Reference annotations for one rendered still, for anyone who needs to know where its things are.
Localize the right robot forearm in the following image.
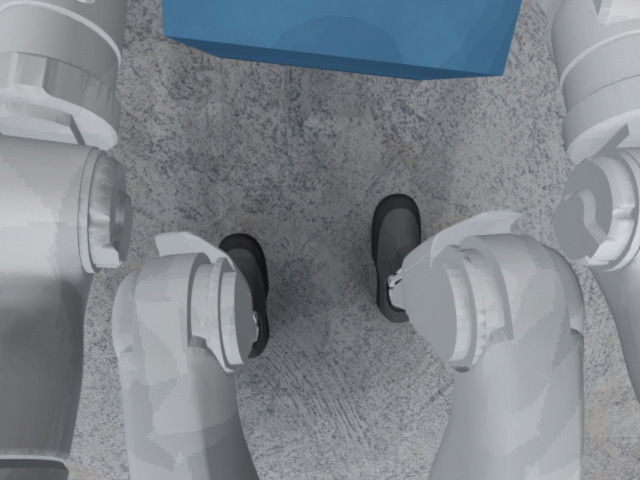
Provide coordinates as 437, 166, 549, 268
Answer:
536, 0, 640, 165

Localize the right robot thigh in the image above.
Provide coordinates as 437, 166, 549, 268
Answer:
422, 233, 585, 480

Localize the left robot foot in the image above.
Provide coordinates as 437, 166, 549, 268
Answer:
218, 233, 270, 358

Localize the left robot upper arm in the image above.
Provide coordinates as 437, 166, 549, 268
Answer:
0, 134, 133, 480

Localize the carton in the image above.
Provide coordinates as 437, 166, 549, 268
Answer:
162, 0, 522, 80

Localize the right robot upper arm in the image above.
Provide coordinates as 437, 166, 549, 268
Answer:
553, 147, 640, 404

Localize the left robot forearm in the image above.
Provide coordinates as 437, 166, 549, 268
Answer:
0, 0, 127, 151

